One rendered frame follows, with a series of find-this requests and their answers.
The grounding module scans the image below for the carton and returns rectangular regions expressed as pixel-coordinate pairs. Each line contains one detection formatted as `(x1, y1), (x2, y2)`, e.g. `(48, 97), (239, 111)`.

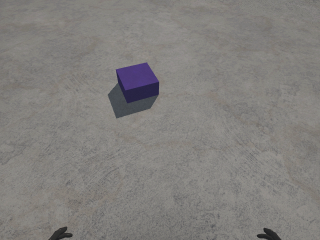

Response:
(116, 62), (159, 104)

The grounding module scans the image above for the robot left hand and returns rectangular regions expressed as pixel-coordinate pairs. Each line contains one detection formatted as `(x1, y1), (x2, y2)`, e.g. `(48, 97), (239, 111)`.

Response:
(49, 226), (73, 240)

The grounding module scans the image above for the robot right hand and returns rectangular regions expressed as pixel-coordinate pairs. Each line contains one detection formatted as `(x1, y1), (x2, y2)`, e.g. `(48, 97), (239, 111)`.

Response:
(257, 227), (281, 240)

